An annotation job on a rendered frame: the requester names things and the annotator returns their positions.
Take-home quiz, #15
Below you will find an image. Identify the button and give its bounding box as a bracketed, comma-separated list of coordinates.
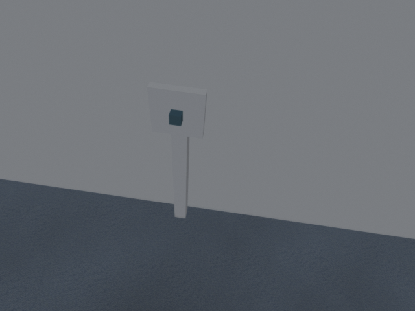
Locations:
[169, 109, 183, 126]

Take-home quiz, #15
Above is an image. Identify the panel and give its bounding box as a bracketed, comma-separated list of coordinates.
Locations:
[147, 82, 208, 218]

